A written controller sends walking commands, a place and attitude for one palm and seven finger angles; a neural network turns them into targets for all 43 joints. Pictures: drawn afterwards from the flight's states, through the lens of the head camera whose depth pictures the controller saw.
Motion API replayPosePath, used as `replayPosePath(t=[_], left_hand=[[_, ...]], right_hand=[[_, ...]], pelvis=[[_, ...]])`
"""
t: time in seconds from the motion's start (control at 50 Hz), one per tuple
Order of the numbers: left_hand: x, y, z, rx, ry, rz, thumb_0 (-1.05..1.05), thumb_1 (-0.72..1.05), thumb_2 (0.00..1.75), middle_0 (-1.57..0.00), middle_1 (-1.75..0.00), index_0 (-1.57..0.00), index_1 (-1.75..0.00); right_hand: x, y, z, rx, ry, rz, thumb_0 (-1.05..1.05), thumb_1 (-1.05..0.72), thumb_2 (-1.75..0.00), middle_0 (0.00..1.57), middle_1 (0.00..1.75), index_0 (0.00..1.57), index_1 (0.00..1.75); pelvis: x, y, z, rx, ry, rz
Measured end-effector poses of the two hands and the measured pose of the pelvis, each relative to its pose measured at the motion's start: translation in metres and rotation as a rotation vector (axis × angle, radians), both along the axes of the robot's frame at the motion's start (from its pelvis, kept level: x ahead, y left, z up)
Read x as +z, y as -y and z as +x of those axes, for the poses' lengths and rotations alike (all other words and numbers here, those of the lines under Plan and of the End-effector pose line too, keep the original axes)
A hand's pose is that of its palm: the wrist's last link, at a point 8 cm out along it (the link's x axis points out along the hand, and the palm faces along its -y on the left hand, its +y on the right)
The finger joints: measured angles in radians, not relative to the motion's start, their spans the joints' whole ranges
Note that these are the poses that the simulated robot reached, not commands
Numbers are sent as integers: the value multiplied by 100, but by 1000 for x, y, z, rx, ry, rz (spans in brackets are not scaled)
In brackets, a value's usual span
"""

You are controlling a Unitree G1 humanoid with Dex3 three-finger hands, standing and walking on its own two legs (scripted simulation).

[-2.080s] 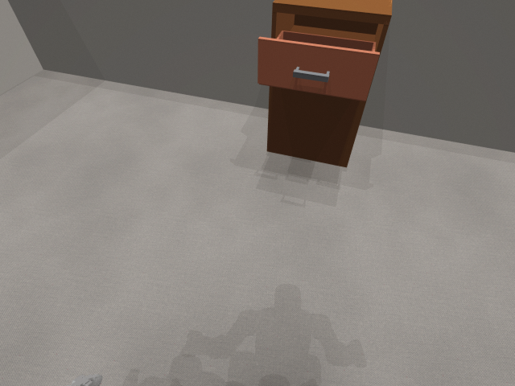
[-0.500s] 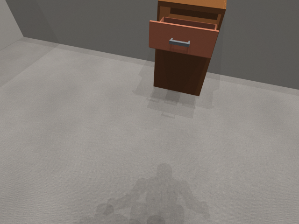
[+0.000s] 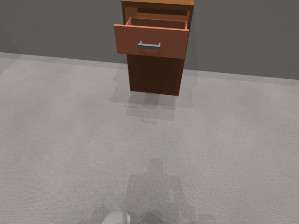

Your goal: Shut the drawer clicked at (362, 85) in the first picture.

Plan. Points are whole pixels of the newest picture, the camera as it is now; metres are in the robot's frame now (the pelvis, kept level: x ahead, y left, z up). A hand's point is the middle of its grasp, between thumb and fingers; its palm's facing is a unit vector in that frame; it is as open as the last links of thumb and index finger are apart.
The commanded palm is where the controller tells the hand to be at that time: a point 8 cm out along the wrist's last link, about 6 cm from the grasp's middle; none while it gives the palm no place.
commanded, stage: walk to a spot facing it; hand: left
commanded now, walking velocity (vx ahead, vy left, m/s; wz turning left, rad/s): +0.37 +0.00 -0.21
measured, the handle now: (149, 45) +1.08 +0.09 -0.08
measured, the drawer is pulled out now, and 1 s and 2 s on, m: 0.29 0.29 0.29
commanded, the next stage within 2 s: turn to face it in 0.88 s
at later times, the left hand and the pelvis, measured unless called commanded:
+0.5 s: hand (94, 173) +0.31 +0.23 -0.16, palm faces -0.13 -0.97 -0.21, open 7.4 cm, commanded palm none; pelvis +0.21 +0.05 +0.00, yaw -12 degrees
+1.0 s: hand (121, 140) +0.46 +0.16 -0.18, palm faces -0.25 -0.95 -0.18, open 7.3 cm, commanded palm none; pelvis +0.41 -0.02 +0.00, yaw -17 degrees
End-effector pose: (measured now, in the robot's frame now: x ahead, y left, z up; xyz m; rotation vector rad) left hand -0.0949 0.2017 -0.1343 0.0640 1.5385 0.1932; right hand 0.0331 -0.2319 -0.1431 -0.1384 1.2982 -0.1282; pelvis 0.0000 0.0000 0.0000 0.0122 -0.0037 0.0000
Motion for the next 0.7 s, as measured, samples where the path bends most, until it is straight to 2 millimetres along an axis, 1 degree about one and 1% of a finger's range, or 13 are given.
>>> replayPosePath(t=[0.06, 0.12, 0.16, 0.2, 0.24, 0.28, 0.34, 0.38, 0.44, 0.5, 0.58, 0.66, 0.7], left_hand=[[1, -2, 10, -8, -54, -18, 0, 90, 90, -20, -30, -21, -30], [-3, -12, 30, -5, -82, -23, 0, 90, 90, -20, -30, -21, -30], [-10, -23, 49, -6, -92, -22, 0, 90, 90, -21, -30, -21, -30], [-21, -39, 73, -18, -97, -21, 0, 90, 90, -21, -30, -21, -30], [-33, -56, 103, -44, -90, -17, 0, 90, 90, -21, -30, -21, -30], [-38, -71, 145, -85, -43, 0, 0, 90, 90, -20, -30, -21, -30], [-32, -87, 220, -143, 76, 25, 0, 91, 90, -20, -30, -20, -30], [-24, -91, 271, -177, 164, 36, 0, 91, 90, -20, -30, -20, -30], [-10, -88, 340, -226, 272, 41, 0, 91, 90, -20, -30, -20, -30], [1, -76, 399, -282, 342, 35, 0, 91, 90, -20, -30, -20, -30], [9, -50, 468, -369, 387, 24, 0, 91, 90, -20, -30, -20, -30], [7, -14, 529, -452, 420, 15, 0, 91, 90, -20, -30, -20, -30], [1, 2, 552, -470, 453, 12, 0, 91, 90, -20, -30, -20, -30]], right_hand=[[6, -12, 51, -5, 87, 12, 1, -91, -90, 20, 30, 20, 30], [9, -26, 104, 13, 154, 16, 1, -91, -90, 20, 30, 20, 30], [9, -36, 138, 26, 194, 11, 1, -91, -90, 20, 30, 20, 30], [5, -45, 168, 27, 244, -7, 1, -91, -90, 20, 30, 20, 30], [1, -49, 185, 3, 284, -32, 0, -91, -90, 20, 30, 20, 30], [2, -52, 186, -30, 271, -39, 0, -91, -90, 20, 30, 21, 30], [4, -56, 173, -86, 203, -40, 0, -91, -90, 20, 30, 21, 30], [7, -51, 162, -148, 165, -61, -1, -94, -90, 21, 30, 21, 30], [7, -45, 145, -193, 85, -68, -1, -95, -90, 21, 30, 21, 30], [5, -44, 130, -241, 9, -56, -1, -94, -90, 20, 30, 20, 30], [1, -44, 115, -312, -84, -24, 0, -93, -90, 20, 30, 20, 30], [-9, -42, 110, -379, -173, 16, 0, -92, -90, 20, 30, 20, 30], [-16, -38, 113, -396, -215, 38, 0, -92, -90, 20, 30, 20, 30]], pelvis=[[0, -7, 22, -21, -4, -8], [-4, -17, 49, -35, -3, -18], [-9, -25, 70, -45, -1, -23], [-19, -35, 93, -67, 3, -29], [-29, -44, 111, -93, 10, -34], [-27, -47, 126, -117, 23, -13], [-18, -50, 147, -139, 27, -1], [-11, -52, 162, -154, 22, 6], [-5, -52, 184, -179, 14, 12], [-1, -49, 206, -201, 12, 16], [-1, -37, 237, -231, 10, 18], [-9, -14, 271, -264, 8, 14], [-17, -1, 286, -273, 9, 4]])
